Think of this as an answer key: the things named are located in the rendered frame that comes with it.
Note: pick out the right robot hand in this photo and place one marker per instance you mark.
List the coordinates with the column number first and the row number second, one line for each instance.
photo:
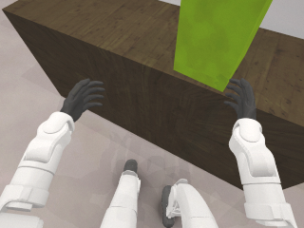
column 246, row 102

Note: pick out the left robot hand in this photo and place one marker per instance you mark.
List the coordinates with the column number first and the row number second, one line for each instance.
column 77, row 101

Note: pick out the pedestal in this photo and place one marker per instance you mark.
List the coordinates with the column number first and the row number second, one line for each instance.
column 130, row 46

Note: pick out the robot left forearm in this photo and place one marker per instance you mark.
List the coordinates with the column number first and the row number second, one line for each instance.
column 29, row 186

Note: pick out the carton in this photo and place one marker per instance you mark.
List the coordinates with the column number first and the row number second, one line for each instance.
column 213, row 37

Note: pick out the left robot foot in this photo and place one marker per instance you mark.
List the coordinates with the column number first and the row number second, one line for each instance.
column 131, row 165

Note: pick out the robot right forearm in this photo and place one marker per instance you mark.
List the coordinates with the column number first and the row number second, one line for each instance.
column 265, row 201

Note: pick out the robot left shin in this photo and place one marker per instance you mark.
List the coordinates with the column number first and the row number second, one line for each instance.
column 128, row 172

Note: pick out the left robot upper arm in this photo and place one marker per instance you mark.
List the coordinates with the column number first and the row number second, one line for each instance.
column 9, row 220

